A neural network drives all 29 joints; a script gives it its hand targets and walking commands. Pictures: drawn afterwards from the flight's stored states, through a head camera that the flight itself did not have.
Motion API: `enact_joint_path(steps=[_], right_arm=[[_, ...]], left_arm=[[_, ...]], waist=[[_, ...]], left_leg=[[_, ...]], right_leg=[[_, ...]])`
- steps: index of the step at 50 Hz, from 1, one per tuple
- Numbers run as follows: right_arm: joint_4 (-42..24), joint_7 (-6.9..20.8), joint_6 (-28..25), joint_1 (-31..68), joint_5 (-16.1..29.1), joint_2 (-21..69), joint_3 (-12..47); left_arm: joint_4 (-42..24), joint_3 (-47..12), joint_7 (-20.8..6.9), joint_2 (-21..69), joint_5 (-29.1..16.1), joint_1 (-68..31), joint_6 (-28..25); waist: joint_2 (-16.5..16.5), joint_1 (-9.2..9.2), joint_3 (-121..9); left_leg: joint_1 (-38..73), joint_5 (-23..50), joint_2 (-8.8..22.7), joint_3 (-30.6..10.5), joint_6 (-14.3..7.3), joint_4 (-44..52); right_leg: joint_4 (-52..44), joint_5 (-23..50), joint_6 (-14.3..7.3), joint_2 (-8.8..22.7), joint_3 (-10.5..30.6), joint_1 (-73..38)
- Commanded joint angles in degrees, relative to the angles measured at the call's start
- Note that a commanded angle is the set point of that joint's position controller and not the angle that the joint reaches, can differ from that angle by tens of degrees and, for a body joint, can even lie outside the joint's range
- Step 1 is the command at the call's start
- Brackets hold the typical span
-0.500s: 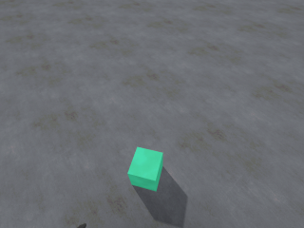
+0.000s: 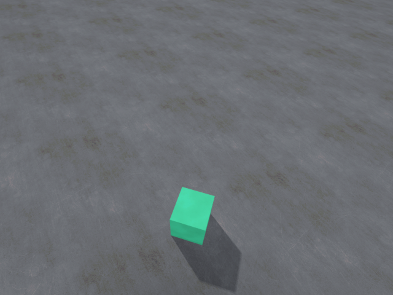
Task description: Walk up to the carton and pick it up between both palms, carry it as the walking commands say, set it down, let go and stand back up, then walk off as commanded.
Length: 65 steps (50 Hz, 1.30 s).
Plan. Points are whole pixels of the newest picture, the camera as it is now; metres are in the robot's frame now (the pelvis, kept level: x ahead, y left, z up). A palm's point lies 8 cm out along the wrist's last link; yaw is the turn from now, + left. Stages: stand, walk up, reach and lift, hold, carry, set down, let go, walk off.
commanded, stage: walk up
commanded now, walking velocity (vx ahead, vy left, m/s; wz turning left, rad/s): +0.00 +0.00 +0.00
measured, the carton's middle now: (192, 216) +0.58 -0.01 -0.68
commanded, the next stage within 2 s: none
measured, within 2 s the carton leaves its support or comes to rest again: neither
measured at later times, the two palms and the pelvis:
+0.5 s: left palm out of the picture -0.04 +0.20 -0.15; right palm out of the picture -0.04 -0.23 -0.15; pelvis -0.02 -0.02 +0.00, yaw +0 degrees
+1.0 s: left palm (42, 274) +0.18 +0.35 -0.14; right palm out of the picture +0.03 -0.14 -0.13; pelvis +0.09 +0.10 +0.00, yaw -10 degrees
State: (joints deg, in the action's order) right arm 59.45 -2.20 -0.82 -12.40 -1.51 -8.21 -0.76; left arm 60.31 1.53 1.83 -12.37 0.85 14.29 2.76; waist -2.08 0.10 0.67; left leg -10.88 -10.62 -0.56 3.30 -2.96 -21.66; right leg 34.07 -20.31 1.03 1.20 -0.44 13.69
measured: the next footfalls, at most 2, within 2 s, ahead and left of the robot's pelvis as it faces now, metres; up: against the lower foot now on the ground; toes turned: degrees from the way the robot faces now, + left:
right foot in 0.06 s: +0.01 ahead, -0.13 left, +0.00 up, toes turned -3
left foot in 0.84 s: +0.11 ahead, +0.21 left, +0.00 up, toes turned -1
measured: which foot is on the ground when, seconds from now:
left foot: down 0.00-0.50, up 0.52-0.82, down 0.84-1.00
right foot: up 0.00-0.04, down 0.06-0.84, up 0.86-1.00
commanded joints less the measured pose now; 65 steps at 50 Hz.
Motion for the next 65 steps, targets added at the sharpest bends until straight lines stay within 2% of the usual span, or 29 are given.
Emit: enact_joint_path(steps=[1,4,5,6,24,25,26,27,29,30,32,33,38,41,42,43,44,45,47,50,53,55,57,58,59,61,63,64,65], right_arm=[[0.9,-0.3,0.2,-3.6,0.5,-8.9,-2.1],[1.3,0.2,0.2,-3.1,0.8,-6.3,-1.6],[1.6,0.3,0.1,-3.0,1.2,-4.3,-0.9],[2.2,0.2,0.2,-2.8,1.1,-4.1,-0.9],[6.5,0.0,0.6,-6.4,0.5,-3.1,-1.1],[6.5,0.5,0.5,-3.6,-0.8,-7.7,-3.4],[2.0,2.0,3.0,-0.5,-1.7,-11.0,-4.7],[-0.8,2.0,3.8,1.8,-2.5,-7.8,-3.4],[-1.4,3.2,2.8,-1.2,-2.2,-7.4,-4.7],[-2.0,3.5,2.0,-1.2,-2.1,-8.8,-5.3],[-1.4,4.4,1.4,-0.5,-1.3,-7.4,-4.8],[-1.8,4.5,1.4,0.4,-0.8,-6.5,-4.4],[-4.1,3.9,1.2,1.2,0.9,-5.6,-2.9],[-1.3,2.4,-0.6,-9.2,0.8,-9.4,-3.7],[-0.5,2.2,-1.3,-14.1,0.2,-13.7,-4.5],[-1.5,2.1,-1.1,-15.4,0.1,-20.8,-6.0],[-1.5,2.3,-0.8,-15.5,-0.3,-19.5,-5.0],[-1.9,2.2,-0.9,-11.9,-0.2,-16.2,-4.4],[-2.2,1.9,-2.0,-7.2,0.1,-11.8,-3.3],[0.4,1.3,-3.4,-10.4,0.2,-9.7,-2.3],[2.4,0.9,-4.3,-14.3,0.1,-9.7,-2.2],[3.6,0.5,-4.3,-16.5,0.1,-10.1,-2.3],[3.6,0.5,-4.0,-15.0,-0.5,-8.0,-1.8],[3.0,0.2,-3.6,-13.4,-0.9,-7.8,-1.6],[3.1,-0.1,-2.8,-12.2,-0.6,-9.1,-1.7],[1.8,-0.6,-2.2,-13.4,-0.4,-12.7,-3.0],[1.0,-0.7,-1.2,-12.8,-0.3,-13.5,-4.0],[0.0,-0.5,-1.0,-11.9,-0.1,-12.7,-3.9],[-1.6,-0.3,-1.1,-11.1,0.4,-10.9,-3.4]], left_arm=[[-0.6,-0.2,0.6,-0.6,-0.5,3.9,-1.5],[0.8,0.5,0.9,-2.0,-0.5,7.7,-3.0],[1.4,0.1,0.6,-1.7,-0.3,5.4,-3.2],[1.7,-0.1,0.5,-1.4,0.1,4.6,-3.3],[3.1,-0.2,0.8,1.1,0.3,7.4,-3.4],[3.7,2.9,1.0,-5.4,0.5,7.3,-3.3],[6.0,4.6,2.1,-13.2,1.8,18.9,-1.9],[5.1,5.1,3.7,-15.1,2.0,17.5,-1.2],[2.9,5.5,3.1,-11.9,1.4,9.8,-1.7],[2.0,5.6,2.5,-11.0,1.2,8.0,-2.2],[1.9,5.0,1.5,-8.7,1.2,6.6,-3.2],[2.6,5.0,1.3,-8.7,1.4,7.7,-3.5],[1.5,4.8,0.3,-12.3,1.3,8.4,-3.3],[-1.1,3.5,-0.4,-10.6,0.8,7.3,-3.3],[-2.2,2.9,-0.7,-7.6,1.0,7.3,-3.6],[-5.6,2.0,-0.5,-5.2,1.0,5.2,-3.6],[-6.9,2.4,-0.5,-6.3,1.1,1.0,-3.2],[-6.9,2.8,-1.3,-6.6,1.1,-0.4,-3.2],[-6.3,2.7,-2.5,-6.2,1.1,0.2,-3.7],[-6.6,2.4,-2.7,-4.3,0.9,-0.4,-3.6],[-8.0,1.8,-2.9,-2.6,0.6,-4.9,-3.2],[-9.2,1.6,-3.1,-2.2,0.5,-7.8,-2.7],[-10.3,1.0,-3.3,-1.0,0.2,-10.0,-2.8],[-10.2,1.0,-3.1,-1.0,-0.1,-10.4,-2.5],[-9.5,1.3,-2.6,-2.1,-0.3,-9.2,-2.4],[-8.5,2.1,-2.4,-3.3,-0.7,-8.5,-1.2],[-7.8,2.2,-2.5,-3.9,-0.7,-6.4,-0.8],[-6.9,2.6,-2.4,-4.8,-0.6,-3.3,-1.3],[-5.9,3.5,-2.0,-8.0,-0.2,1.2,-2.1]], waist=[[9.0,0.03,0.2],[4.4,-0.84,-1.3],[-0.7,-0.26,0.4],[-1.5,0.33,2.0],[1.7,0.38,4.5],[3.7,-0.5,3.1],[6.2,-4.66,4.5],[0.9,-5.46,10.4],[-5.5,-1.17,7.7],[-7.7,-0.24,6.6],[-10.0,-0.29,4.9],[-10.9,-0.68,5.0],[-13.0,-1.66,7.0],[-4.2,2.36,1.3],[6.3,3.78,-1.4],[21.2,6.03,-1.2],[17.0,6.18,1.9],[13.8,4.07,4.8],[9.9,1.55,7.5],[10.0,1.15,4.1],[7.0,2.62,3.8],[7.6,3.46,4.0],[10.7,3.02,4.1],[11.2,2.45,4.6],[12.6,1.54,4.6],[10.2,2.03,1.6],[11.7,0.46,-0.8],[11.0,-1.58,-2.0],[4.6,-4.04,-4.4]], left_leg=[[4.4,14.8,13.4,-12.1,-3.7,4.9],[-1.6,7.5,8.8,-9.3,-0.9,2.0],[-0.9,4.3,5.5,-6.9,0.5,3.7],[1.4,2.8,5.2,-5.9,1.0,3.5],[1.6,0.6,6.1,-6.2,1.3,4.3],[-0.9,-8.7,7.8,-6.1,1.0,0.4],[-16.9,-15.3,-0.1,1.9,5.0,-17.2],[-28.4,-13.3,2.0,-4.4,6.6,-29.7],[-29.1,-7.9,5.2,-6.3,7.6,-37.7],[-27.4,-5.7,5.9,-6.7,7.2,-37.8],[-20.9,-5.3,4.1,-2.3,7.5,-31.5],[-18.3,-6.1,3.4,-0.6,7.8,-27.5],[-4.8,-9.8,1.8,5.1,7.9,-9.2],[12.7,-3.9,2.0,6.4,7.0,0.8],[16.8,-9.7,11.3,-3.7,6.2,6.5],[17.2,-19.9,24.4,-23.0,0.6,13.8],[10.0,-27.5,24.6,-24.8,-2.7,15.5],[6.5,-26.9,22.5,-21.4,-2.6,15.9],[5.1,-12.9,17.7,-11.8,-2.3,14.4],[9.4,16.7,15.7,-4.4,-3.3,9.6],[14.4,29.1,19.9,-6.4,-5.4,7.1],[17.0,34.4,21.9,-7.3,-6.3,6.1],[14.6,34.0,19.5,-3.8,-5.4,6.2],[11.4,42.4,18.0,-0.6,-3.9,3.8],[9.1,57.6,17.1,1.1,-2.9,-1.0],[11.5,69.4,20.8,-0.6,-3.1,-5.2],[9.8,66.9,20.1,1.4,-1.8,-11.9],[5.8,60.5,18.4,2.7,-0.1,-17.7],[-2.9,38.2,14.2,4.3,3.0,-26.5]], right_leg=[[-10.1,4.5,-0.3,0.0,-1.7,0.2],[-15.6,14.4,-2.2,5.5,1.3,-10.0],[-15.9,16.6,-3.2,6.9,3.8,-7.7],[-17.2,15.7,-3.4,7.4,4.6,-4.5],[-18.0,5.9,-2.8,5.7,3.0,-0.1],[-16.0,-1.5,-4.1,7.4,5.5,-0.7],[-23.9,-20.8,-11.8,21.3,29.3,-8.2],[-28.0,-19.1,-13.4,28.9,38.8,-3.9],[-27.8,-25.1,-11.0,23.9,32.9,-2.0],[-26.9,-22.0,-9.2,21.4,28.8,-1.1],[-25.7,-13.0,-7.0,15.8,17.8,1.1],[-26.2,-10.7,-6.8,14.8,15.5,1.6],[-24.9,-7.2,-7.2,12.5,11.3,3.4],[-10.7,-9.1,-4.3,6.3,7.6,8.9],[3.0,-11.2,-2.4,2.4,3.5,12.5],[17.6,-17.9,-0.1,-1.6,-2.9,23.3],[25.3,-14.3,-0.8,3.3,1.8,23.2],[28.0,-11.3,-1.3,3.7,2.3,22.8],[28.5,-4.0,-1.2,4.8,1.1,20.9],[24.3,-0.2,-0.3,3.6,-1.8,18.9],[17.7,1.3,0.1,3.2,-2.7,22.1],[15.4,3.4,-0.1,3.9,-1.6,24.9],[10.9,6.8,-1.2,3.6,-2.3,21.4],[8.3,7.6,-1.5,2.5,-2.7,17.2],[7.1,5.4,-1.2,-0.1,-3.5,12.5],[6.4,3.4,-0.9,-1.2,-4.6,12.2],[-0.5,5.1,-2.1,-1.9,-4.8,6.4],[-8.0,11.2,-3.0,-1.2,-4.9,-1.0],[-13.4,33.8,-4.9,3.8,-1.2,-12.2]])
